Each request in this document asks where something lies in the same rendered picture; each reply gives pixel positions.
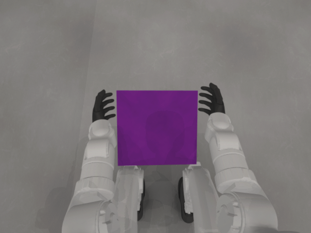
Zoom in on robot right hand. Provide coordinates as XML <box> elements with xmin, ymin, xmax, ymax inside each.
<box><xmin>198</xmin><ymin>83</ymin><xmax>225</xmax><ymax>116</ymax></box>

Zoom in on right robot thigh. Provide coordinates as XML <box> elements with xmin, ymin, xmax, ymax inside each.
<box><xmin>183</xmin><ymin>166</ymin><xmax>221</xmax><ymax>233</ymax></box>

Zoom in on robot right upper arm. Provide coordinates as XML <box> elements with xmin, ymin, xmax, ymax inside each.
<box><xmin>216</xmin><ymin>191</ymin><xmax>299</xmax><ymax>233</ymax></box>

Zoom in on left robot forearm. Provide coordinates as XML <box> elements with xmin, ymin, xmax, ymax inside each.
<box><xmin>62</xmin><ymin>119</ymin><xmax>117</xmax><ymax>231</ymax></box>

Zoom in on right robot forearm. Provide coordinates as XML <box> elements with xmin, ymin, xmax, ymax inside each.
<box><xmin>205</xmin><ymin>112</ymin><xmax>269</xmax><ymax>200</ymax></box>

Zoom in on robot left upper arm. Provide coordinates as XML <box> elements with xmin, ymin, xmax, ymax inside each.
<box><xmin>62</xmin><ymin>200</ymin><xmax>121</xmax><ymax>233</ymax></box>

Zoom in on carton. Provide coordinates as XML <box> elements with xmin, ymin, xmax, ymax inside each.
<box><xmin>117</xmin><ymin>90</ymin><xmax>198</xmax><ymax>166</ymax></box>

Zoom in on robot right shin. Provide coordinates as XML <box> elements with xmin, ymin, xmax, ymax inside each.
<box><xmin>184</xmin><ymin>162</ymin><xmax>210</xmax><ymax>213</ymax></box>

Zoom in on robot left hand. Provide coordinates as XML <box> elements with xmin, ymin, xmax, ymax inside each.
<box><xmin>92</xmin><ymin>90</ymin><xmax>116</xmax><ymax>122</ymax></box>

